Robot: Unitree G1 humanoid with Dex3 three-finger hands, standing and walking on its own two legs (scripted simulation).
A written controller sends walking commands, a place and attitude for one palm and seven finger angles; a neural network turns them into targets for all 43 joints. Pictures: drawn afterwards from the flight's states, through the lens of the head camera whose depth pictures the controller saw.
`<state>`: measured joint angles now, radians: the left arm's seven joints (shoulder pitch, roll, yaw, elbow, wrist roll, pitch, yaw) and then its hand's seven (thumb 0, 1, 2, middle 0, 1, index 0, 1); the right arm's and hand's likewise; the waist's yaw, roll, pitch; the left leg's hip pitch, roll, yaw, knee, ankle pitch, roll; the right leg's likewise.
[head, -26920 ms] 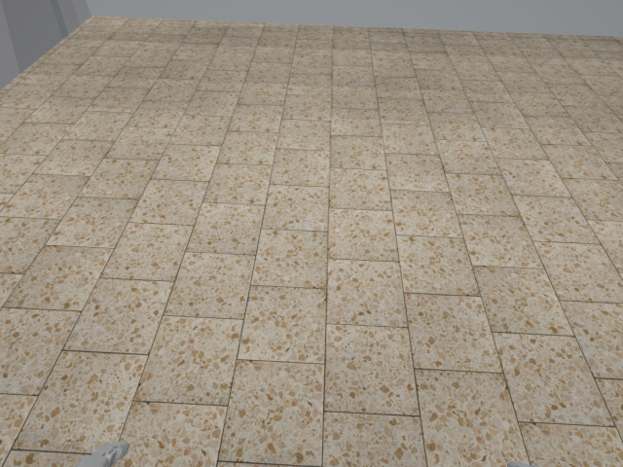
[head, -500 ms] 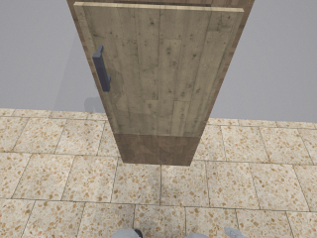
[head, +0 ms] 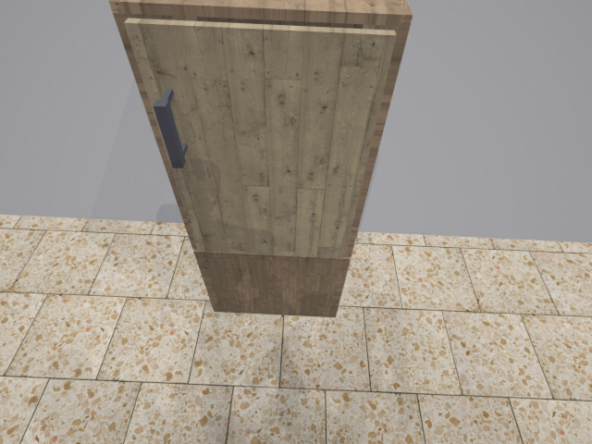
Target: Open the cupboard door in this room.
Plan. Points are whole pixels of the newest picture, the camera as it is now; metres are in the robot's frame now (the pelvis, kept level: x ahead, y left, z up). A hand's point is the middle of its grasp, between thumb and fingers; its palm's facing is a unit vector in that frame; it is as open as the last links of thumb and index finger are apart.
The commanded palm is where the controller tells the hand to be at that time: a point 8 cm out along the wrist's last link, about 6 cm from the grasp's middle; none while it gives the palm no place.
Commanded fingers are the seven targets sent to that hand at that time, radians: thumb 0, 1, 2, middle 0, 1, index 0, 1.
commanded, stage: come to a stop and stand still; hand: left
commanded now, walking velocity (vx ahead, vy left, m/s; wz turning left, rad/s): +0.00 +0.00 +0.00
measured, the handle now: (173, 129) +0.60 +0.27 +0.08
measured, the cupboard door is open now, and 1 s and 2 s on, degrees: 0 0 0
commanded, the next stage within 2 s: look again from close up in 0.22 s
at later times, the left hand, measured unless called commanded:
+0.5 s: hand out of the picture -0.02 +0.17 -0.17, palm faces +0.02 -0.98 -0.19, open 7.4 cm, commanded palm none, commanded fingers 0.00 0.90 0.90 -0.20 -0.30 -0.20 -0.30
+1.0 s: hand out of the picture +0.02 +0.20 -0.17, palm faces +0.01 -0.98 -0.22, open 7.3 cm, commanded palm none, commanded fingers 0.00 0.90 0.90 -0.20 -0.30 -0.20 -0.30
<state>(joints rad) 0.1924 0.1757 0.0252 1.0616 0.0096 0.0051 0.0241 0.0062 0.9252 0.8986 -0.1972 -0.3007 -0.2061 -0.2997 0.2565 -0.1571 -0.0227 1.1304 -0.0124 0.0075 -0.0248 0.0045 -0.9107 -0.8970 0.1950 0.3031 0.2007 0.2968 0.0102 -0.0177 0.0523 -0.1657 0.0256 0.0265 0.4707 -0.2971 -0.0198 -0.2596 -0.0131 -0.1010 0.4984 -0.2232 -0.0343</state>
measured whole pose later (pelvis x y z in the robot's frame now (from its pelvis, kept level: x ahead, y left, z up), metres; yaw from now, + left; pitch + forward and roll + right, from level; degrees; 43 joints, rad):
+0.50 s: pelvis +0.00 +0.01 +0.00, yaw -1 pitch -1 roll +0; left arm 0.33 0.11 -0.01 1.13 0.02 -0.02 0.03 0.01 0.90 0.90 -0.20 -0.30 -0.21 -0.30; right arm 0.33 -0.16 0.00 1.07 -0.01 -0.02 -0.02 0.00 -0.91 -0.90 0.20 0.30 0.20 0.30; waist 0.00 0.05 0.01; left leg -0.18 0.02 0.04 0.51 -0.31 0.00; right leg -0.27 -0.02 -0.09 0.50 -0.22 -0.02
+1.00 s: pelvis +0.01 +0.02 +0.00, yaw -1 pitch -1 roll +1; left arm 0.27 0.15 0.00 1.11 0.02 -0.02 0.03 0.01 0.92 0.90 -0.19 -0.30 -0.20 -0.30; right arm 0.31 -0.16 0.02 1.11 -0.02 -0.03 -0.03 0.00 -0.91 -0.90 0.20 0.30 0.20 0.30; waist 0.00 0.02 0.03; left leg -0.12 -0.01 0.06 0.44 -0.30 0.01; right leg -0.24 -0.04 -0.06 0.50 -0.24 -0.01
